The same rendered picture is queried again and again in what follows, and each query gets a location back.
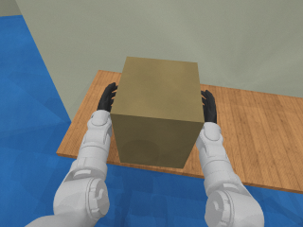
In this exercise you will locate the right robot hand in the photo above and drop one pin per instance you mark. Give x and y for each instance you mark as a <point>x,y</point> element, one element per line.
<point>209,107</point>

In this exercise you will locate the carton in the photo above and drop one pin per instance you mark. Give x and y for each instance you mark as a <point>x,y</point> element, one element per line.
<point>157,113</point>

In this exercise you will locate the left robot hand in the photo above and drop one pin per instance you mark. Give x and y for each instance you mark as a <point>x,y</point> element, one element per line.
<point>106,99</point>

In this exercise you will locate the right robot upper arm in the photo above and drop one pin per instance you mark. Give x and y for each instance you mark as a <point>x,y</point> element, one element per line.
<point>225,208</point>

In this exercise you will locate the left robot upper arm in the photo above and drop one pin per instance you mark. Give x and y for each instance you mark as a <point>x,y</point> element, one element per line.
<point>78,203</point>

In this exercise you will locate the left robot forearm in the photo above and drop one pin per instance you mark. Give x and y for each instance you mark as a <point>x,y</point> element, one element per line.
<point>94,150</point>

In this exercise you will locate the table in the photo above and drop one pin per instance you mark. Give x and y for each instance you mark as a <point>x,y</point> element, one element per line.
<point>262,135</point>

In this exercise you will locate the right robot forearm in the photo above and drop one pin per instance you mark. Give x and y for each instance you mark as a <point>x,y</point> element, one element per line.
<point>215,164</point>

